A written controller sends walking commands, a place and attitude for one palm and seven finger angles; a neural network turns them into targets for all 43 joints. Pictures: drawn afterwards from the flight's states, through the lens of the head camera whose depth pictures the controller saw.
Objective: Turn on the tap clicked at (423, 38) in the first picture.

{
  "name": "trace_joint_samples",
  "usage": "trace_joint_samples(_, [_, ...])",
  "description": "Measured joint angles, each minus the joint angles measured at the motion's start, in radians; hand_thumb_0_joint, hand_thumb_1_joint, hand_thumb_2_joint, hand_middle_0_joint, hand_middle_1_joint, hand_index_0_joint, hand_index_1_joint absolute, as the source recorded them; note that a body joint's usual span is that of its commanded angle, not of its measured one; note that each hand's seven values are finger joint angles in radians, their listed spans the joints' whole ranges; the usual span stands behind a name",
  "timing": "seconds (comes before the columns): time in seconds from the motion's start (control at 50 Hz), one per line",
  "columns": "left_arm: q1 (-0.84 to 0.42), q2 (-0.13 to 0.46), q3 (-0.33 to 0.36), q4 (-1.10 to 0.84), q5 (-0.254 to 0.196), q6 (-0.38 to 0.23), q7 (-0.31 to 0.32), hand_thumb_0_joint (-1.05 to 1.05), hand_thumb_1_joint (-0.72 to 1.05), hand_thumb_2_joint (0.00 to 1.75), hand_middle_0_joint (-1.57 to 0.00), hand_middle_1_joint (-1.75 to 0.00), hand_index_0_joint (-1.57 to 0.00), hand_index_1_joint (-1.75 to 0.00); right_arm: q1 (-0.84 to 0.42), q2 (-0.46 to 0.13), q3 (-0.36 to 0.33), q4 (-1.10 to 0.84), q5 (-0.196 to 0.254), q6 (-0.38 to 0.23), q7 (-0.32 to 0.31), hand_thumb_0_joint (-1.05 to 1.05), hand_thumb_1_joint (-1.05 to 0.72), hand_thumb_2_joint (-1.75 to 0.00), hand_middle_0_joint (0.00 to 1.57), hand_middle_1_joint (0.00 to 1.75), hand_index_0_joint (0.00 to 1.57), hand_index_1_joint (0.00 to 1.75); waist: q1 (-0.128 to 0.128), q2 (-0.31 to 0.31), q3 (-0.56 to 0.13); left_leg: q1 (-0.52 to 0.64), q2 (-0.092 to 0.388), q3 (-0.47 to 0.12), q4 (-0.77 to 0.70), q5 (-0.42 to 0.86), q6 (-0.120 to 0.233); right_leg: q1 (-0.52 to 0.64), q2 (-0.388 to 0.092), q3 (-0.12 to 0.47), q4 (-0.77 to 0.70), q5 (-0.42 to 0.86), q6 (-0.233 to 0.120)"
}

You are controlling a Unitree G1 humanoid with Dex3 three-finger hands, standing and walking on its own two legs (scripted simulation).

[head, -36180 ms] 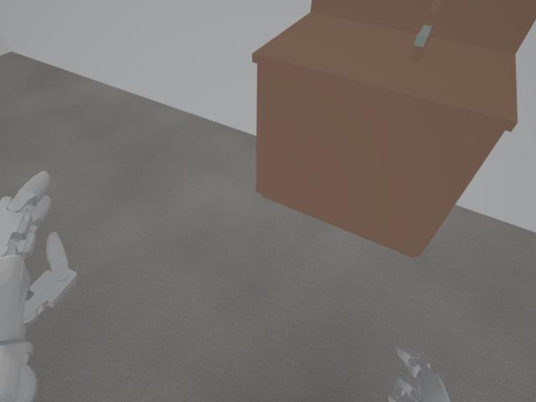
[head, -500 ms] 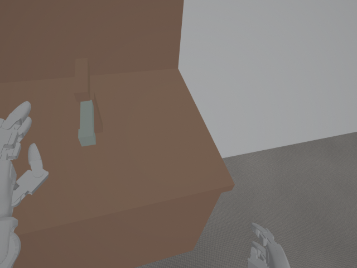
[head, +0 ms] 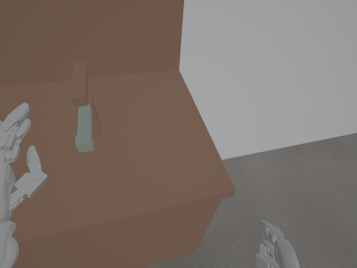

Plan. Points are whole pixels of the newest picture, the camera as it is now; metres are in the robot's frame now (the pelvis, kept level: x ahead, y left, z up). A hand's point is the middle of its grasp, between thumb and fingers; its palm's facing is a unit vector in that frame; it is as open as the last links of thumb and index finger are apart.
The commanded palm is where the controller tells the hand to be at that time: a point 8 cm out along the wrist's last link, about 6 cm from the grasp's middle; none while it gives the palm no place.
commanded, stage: look again from close up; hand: left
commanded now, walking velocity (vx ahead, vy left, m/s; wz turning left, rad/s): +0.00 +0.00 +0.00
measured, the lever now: (84, 143) +0.32 +0.23 +0.12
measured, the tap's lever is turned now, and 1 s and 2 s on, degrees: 0 0 0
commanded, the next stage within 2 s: shuffle to correct the standing spot in 0.32 s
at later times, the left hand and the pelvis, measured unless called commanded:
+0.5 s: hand (50, 178) +0.22 +0.24 +0.16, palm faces +0.37 -0.86 -0.35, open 7.4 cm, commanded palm +0.16 +0.27 +0.17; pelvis +0.00 -0.01 +0.00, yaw +0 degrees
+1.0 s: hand (76, 182) +0.21 +0.19 +0.16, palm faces +0.34 -0.87 -0.37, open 7.4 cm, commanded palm +0.16 +0.23 +0.17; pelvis -0.01 -0.05 +0.00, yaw -1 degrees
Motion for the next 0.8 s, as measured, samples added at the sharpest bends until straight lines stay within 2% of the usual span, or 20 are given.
trace_joint_samples(0.28, [-0.002,-0.021,-0.012,0.039,-0.001,0.018,0.006,0.01,0.89,0.90,-0.20,-0.30,-0.21,-0.30,0.010,-0.004,0.002,0.015,0.001,0.005,-0.008,0.01,-0.90,-0.89,0.21,0.30,0.20,0.30,-0.001,0.016,-0.007,-0.006,0.014,-0.006,-0.007,0.011,-0.009,0.001,0.015,-0.005,-0.024,0.020,-0.012])
trace_joint_samples(0.48, [0.006,-0.007,-0.007,0.020,-0.006,0.018,0.005,0.01,0.89,0.90,-0.21,-0.30,-0.21,-0.30,0.004,-0.010,-0.006,0.011,0.003,0.006,-0.011,0.01,-0.90,-0.89,0.20,0.30,0.20,0.30,-0.009,0.009,-0.004,-0.002,0.014,-0.002,-0.011,0.010,-0.010,0.001,0.014,-0.001,-0.022,0.018,-0.012])
trace_joint_samples(0.64, [-0.011,0.002,0.008,0.012,-0.014,0.028,0.003,0.01,0.89,0.90,-0.20,-0.30,-0.21,-0.30,0.000,0.010,-0.004,-0.003,0.005,0.017,-0.007,0.01,-0.90,-0.89,0.20,0.30,0.20,0.30,-0.002,-0.009,0.004,0.003,0.013,0.002,-0.029,0.020,-0.016,-0.008,0.013,0.004,-0.013,0.015,-0.015])
trace_joint_samples(0.8, [-0.002,0.006,0.010,-0.018,-0.023,0.038,-0.005,0.01,0.89,0.90,-0.20,-0.30,-0.21,-0.30,-0.010,0.028,0.000,-0.018,0.005,0.026,0.006,0.01,-0.90,-0.89,0.21,0.30,0.20,0.30,-0.005,-0.007,0.013,-0.017,0.034,-0.003,-0.008,0.013,-0.035,-0.024,0.034,-0.002,-0.003,0.014,-0.032])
